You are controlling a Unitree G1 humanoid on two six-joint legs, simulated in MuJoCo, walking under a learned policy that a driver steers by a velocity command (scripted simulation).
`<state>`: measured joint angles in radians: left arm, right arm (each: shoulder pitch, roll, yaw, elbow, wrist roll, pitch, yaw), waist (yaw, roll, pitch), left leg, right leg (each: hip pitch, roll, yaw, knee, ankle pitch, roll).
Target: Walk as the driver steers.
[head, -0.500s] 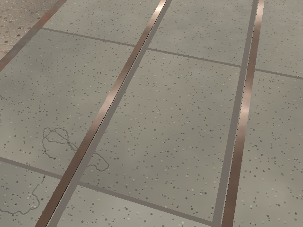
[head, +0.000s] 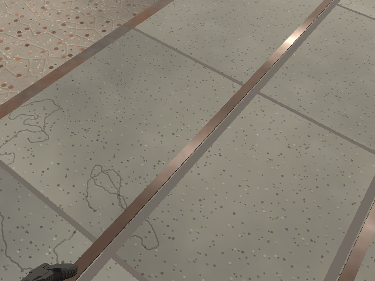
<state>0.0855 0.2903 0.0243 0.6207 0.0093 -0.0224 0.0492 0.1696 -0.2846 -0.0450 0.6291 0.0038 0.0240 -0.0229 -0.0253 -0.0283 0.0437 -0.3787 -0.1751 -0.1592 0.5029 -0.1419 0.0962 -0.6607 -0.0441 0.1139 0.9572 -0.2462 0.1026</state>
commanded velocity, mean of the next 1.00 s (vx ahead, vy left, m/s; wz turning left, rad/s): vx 0.33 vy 0.00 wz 0.07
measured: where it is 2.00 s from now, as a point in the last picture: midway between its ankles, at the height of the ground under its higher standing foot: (234, 224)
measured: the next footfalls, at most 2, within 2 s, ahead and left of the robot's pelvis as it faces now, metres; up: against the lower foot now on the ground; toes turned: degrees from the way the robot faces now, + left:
right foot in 0.12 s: +0.12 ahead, -0.17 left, +0.00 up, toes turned +4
right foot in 1.10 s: +0.49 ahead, -0.16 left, +0.00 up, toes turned -3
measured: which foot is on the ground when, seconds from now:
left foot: down 0.00-1.00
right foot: up 0.00-0.10, down 0.12-0.78, up 0.80-1.00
